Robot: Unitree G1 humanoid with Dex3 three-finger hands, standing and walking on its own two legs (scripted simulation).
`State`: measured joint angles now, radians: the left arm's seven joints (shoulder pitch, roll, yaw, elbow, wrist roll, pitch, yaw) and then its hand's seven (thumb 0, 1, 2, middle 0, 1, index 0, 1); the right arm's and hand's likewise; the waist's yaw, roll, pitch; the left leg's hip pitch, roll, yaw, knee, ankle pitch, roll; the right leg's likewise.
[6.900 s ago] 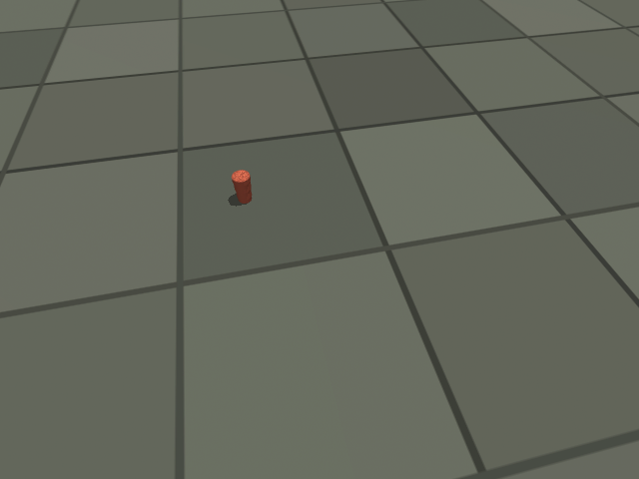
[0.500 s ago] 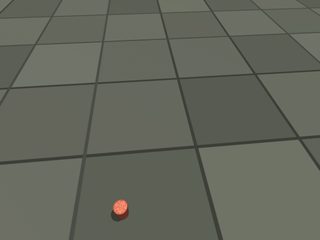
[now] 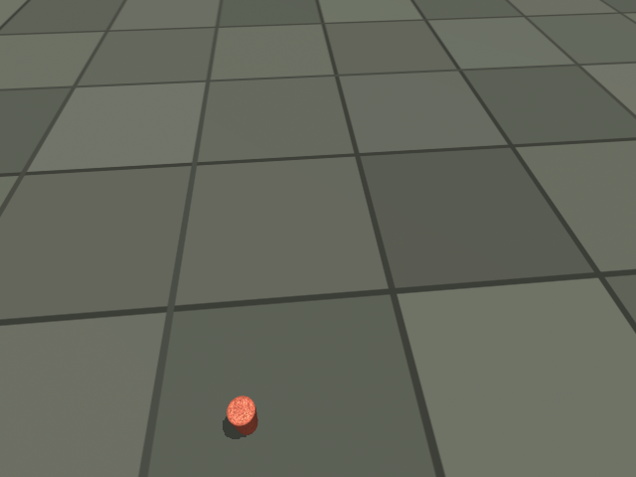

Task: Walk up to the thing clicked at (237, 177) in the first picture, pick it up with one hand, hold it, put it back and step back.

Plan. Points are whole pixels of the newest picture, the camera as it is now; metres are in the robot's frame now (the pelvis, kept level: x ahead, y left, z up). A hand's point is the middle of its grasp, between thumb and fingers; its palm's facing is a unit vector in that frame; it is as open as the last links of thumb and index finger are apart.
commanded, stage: stand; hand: left
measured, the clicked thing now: (244, 417) +0.38 +0.22 -0.71
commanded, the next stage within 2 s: go down in 0.50 s
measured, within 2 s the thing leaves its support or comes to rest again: neither
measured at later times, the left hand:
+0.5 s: hand out of the picture +0.08 +0.26 -0.15, palm faces -0.03 -0.94 -0.35, open 7.3 cm
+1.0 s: hand out of the picture +0.15 +0.27 -0.17, palm faces +0.01 -0.93 -0.36, open 13.4 cm
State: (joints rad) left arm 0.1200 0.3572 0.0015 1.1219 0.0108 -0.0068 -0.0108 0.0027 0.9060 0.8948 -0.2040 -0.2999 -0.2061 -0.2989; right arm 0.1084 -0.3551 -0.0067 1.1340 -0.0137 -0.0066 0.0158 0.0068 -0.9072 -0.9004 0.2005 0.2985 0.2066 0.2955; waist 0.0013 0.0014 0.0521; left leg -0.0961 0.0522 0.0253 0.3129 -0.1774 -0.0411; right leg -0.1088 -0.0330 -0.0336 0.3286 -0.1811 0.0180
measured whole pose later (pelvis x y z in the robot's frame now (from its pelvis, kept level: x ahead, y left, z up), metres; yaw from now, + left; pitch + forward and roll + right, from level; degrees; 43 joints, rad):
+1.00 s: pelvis -0.01 +0.01 -0.03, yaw +0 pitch +7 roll +0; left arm 0.04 0.34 0.19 0.89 0.11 0.11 -0.03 0.00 0.06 0.50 -0.05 -0.35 -0.07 -0.33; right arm 0.26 -0.24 -0.03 0.71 0.02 -0.06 -0.01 0.01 -0.90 -0.90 0.20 0.30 0.21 0.30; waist -0.03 -0.01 -0.01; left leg -0.45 0.05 0.02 0.66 -0.32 -0.03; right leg -0.45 -0.04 -0.02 0.64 -0.30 0.03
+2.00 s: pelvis -0.05 +0.01 -0.18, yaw +0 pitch +26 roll -3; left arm -0.06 0.52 0.41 0.67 0.05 -0.14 -0.23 -0.01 -0.54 0.20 -0.09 -0.25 -0.09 -0.24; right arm 0.16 -0.28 -0.02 0.61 -0.02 -0.21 -0.05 0.01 -0.88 -0.89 0.20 0.30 0.21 0.30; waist -0.05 -0.02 -0.16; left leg -1.38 0.06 -0.05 1.54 -0.62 -0.03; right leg -1.35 -0.04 -0.03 1.49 -0.60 0.03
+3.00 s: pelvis -0.09 +0.02 -0.37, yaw -3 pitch +32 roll -7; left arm -0.47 0.82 0.76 0.98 -0.13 -0.38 -0.65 -0.01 -0.44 0.07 -0.02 -0.09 -0.05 -0.06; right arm 0.09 -0.35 0.08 0.67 -0.04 -0.17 -0.01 0.01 -0.89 -0.90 0.20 0.30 0.21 0.30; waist -0.07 -0.03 -0.11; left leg -2.04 0.03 -0.14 2.16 -0.69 -0.03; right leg -1.98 -0.04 -0.05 2.08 -0.66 0.04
